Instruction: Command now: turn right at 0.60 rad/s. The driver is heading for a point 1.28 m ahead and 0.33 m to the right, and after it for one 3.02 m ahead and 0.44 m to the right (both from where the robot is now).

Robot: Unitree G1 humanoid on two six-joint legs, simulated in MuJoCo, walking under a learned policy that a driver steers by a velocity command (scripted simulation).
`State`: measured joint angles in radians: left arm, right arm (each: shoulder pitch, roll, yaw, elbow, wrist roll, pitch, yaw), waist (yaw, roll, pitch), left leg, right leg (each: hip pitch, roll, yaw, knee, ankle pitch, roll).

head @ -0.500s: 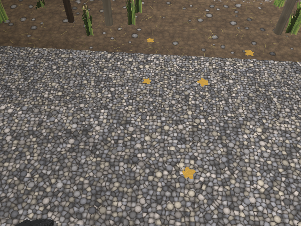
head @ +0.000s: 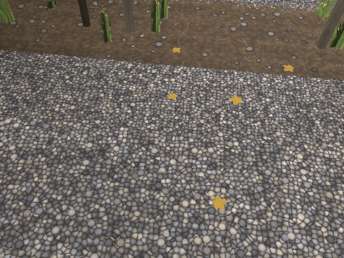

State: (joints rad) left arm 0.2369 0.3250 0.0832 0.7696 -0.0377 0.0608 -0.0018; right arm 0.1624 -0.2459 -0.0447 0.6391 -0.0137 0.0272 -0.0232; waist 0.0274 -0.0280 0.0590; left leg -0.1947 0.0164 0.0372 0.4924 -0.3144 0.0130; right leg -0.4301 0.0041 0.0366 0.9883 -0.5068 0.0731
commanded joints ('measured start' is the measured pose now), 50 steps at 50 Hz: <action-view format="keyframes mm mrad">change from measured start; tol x32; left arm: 1 -52 59 20 -111 -4 10 1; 50 -316 3 -33 -259 9 -188 -9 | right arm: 1 -17 -164 -62 -45 7 -15 -11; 50 261 -198 -40 33 65 -80 3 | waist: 1 -41 182 -57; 9 -2 161 -125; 12 54 -322 -244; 50 -120 215 -5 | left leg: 1 165 273 -128 -112 609 186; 10 -25 253 96 194 450 48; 13 -544 -27 -131 840 -399 -79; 34 29 -61 -95 -21 107 -30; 37 147 338 -885 -368 -667 241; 50 -62 92 -486 -271 -60 195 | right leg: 1 -175 -53 -8 32 47 26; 10 284 7 -112 -472 355 -124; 12 506 -385 640 -634 849 -486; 32 245 -122 497 -511 635 -268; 36 -119 137 260 -129 -223 -139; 50 11 61 12 -455 345 7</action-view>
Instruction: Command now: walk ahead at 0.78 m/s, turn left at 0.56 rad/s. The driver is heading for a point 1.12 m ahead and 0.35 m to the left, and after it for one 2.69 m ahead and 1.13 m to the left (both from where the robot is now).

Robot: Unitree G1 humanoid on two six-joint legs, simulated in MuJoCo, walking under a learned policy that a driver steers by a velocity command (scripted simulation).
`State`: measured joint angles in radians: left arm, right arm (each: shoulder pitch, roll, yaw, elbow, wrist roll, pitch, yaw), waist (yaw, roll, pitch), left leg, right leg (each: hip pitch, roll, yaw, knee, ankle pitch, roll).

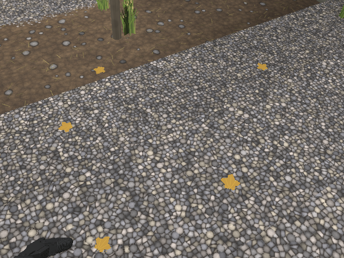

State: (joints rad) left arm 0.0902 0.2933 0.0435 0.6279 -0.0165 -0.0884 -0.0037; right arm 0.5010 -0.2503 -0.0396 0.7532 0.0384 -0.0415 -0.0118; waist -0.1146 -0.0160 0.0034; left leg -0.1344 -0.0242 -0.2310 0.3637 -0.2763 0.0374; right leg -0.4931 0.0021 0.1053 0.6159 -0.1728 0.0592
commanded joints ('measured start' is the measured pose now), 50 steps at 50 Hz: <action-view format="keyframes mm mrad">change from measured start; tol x64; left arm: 1 -168 42 10 -121 -20 -44 -8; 50 654 217 61 145 15 -2 -36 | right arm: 1 -77 -193 -43 -80 17 -7 -7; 50 -276 -45 -17 -55 -27 -32 4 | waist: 1 29 207 46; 33 26 432 -134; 50 265 -536 -155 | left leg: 1 -132 138 -243 -129 -101 169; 19 -795 167 95 703 389 12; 33 821 174 -36 394 1196 341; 37 337 427 -566 -20 -41 435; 40 -522 245 -171 -98 134 295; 48 -156 100 255 422 1068 78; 50 -531 -208 246 1379 -301 -110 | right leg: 1 120 63 -48 -111 5 19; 7 991 -435 544 -275 -485 -255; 30 481 -256 -378 543 819 -54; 33 -456 11 -59 1483 -599 -25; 50 739 -146 348 -83 452 -352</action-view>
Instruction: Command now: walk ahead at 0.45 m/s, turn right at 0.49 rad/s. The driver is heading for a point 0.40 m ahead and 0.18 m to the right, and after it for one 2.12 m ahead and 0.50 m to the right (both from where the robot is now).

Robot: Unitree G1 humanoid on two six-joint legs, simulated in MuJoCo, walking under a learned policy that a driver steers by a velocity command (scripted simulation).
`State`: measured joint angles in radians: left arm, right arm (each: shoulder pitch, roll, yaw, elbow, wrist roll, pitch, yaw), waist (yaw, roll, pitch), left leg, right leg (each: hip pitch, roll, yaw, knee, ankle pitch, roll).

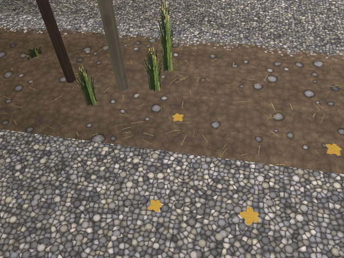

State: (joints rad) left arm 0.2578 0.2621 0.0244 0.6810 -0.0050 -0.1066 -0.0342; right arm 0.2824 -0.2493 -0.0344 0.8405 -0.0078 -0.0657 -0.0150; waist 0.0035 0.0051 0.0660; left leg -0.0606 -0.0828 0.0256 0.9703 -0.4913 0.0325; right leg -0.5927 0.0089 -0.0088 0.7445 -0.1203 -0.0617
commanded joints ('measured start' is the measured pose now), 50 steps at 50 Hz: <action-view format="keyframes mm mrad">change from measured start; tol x32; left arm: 1 276 228 61 -4 24 10 -6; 50 -206 -157 -26 -280 4 192 129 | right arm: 1 105 -34 6 -172 47 -28 29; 22 -486 -120 -11 -350 -18 19 -8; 34 131 -42 -46 -155 3 23 39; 50 179 -97 33 -164 -2 130 -79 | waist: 1 8 -527 -311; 5 -33 105 -112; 50 -72 115 -89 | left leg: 1 -704 -109 -187 740 -107 -55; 9 -427 -15 -108 -100 177 -44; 22 -924 -93 -274 341 201 -109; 32 113 154 -259 -942 1253 -139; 35 585 486 -335 -361 2006 4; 43 -177 172 -403 -636 144 -47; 50 -13 167 -587 -654 377 13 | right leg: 1 857 -281 894 -463 179 -311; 7 244 -80 460 -422 308 -196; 13 416 -80 475 -183 868 -133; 19 681 -112 668 -68 639 -184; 28 230 198 593 143 -8 11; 35 -472 310 336 1312 -815 104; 38 -552 164 253 1767 -532 162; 50 -623 97 17 1666 -301 196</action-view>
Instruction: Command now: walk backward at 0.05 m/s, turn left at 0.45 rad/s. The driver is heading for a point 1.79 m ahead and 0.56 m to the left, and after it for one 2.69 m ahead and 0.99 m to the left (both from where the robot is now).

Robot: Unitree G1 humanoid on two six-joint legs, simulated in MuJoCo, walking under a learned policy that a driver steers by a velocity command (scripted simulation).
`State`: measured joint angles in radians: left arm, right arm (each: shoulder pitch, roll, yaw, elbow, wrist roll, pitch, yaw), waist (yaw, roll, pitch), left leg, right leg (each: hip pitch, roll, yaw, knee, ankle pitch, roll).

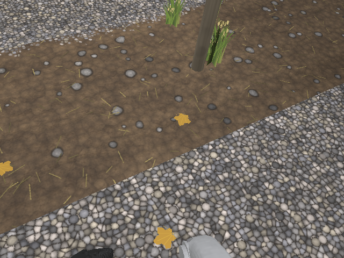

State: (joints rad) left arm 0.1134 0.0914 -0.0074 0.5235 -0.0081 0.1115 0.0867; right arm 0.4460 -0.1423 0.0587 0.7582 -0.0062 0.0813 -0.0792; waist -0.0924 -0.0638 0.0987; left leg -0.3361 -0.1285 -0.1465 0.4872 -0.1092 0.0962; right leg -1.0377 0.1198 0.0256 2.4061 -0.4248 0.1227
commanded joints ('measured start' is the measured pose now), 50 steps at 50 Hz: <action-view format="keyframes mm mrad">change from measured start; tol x64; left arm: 1 -73 7 4 -126 6 -32 9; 26 662 231 102 90 33 -109 -49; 33 -238 203 47 -27 -4 -139 23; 50 108 339 78 100 -50 -96 -47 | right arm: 1 37 -200 -65 -79 -2 -18 -20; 50 -194 -314 -137 -200 -31 -80 109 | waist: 1 18 185 -133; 25 330 350 -164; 27 315 -491 -67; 50 81 220 -182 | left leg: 1 303 213 -433 -171 3 -46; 25 -402 -19 -403 -624 -581 -106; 28 -1280 -144 -501 669 -860 -150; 34 -266 -54 31 1719 -77 -263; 50 171 480 -201 -94 368 198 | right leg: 1 -190 -15 -11 -7 -5 8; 21 110 33 -44 -633 -327 -95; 25 1173 145 -238 -1264 -488 -207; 28 949 -646 1076 -1968 459 -611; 33 2 -351 288 -2013 -67 -338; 40 880 -279 -87 -1862 127 -291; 50 371 -134 118 -1161 -197 -90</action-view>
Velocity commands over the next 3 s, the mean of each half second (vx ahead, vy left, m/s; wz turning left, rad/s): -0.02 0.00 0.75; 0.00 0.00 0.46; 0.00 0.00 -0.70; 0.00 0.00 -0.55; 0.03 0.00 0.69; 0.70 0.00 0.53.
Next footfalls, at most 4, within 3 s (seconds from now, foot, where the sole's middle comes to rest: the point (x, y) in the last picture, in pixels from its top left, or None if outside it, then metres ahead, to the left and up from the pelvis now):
0.50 right None -0.07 -0.13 -0.60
0.92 left None -0.24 0.14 -0.60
1.46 right None -0.15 -0.09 -0.60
2.02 left None -0.19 0.12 -0.60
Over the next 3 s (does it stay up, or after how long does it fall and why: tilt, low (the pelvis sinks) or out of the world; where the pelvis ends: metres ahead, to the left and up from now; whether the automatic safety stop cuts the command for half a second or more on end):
stays up -0.09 0.11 0.14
